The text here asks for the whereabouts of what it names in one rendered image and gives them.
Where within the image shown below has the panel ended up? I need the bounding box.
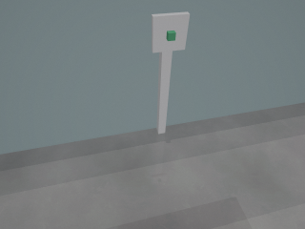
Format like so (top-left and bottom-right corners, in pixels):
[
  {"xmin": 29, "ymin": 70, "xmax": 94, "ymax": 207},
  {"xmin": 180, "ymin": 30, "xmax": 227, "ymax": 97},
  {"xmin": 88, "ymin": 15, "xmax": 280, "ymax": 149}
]
[{"xmin": 152, "ymin": 11, "xmax": 190, "ymax": 134}]

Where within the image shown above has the button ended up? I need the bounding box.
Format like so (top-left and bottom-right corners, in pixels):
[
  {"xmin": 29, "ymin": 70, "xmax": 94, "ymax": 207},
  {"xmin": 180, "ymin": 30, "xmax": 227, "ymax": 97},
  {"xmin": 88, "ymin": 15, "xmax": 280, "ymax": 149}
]
[{"xmin": 166, "ymin": 31, "xmax": 176, "ymax": 41}]

